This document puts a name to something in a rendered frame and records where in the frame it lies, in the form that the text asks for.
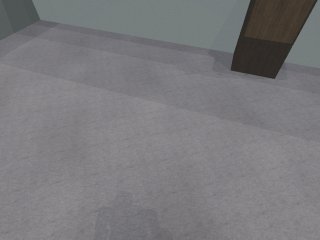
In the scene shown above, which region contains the cupboard door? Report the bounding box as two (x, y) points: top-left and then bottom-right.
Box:
(244, 0), (315, 44)

